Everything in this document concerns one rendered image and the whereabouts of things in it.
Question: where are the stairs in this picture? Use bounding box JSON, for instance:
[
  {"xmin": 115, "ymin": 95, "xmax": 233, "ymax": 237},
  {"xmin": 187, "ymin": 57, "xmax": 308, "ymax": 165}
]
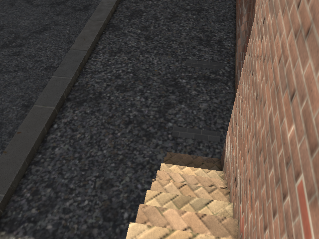
[{"xmin": 126, "ymin": 151, "xmax": 238, "ymax": 239}]

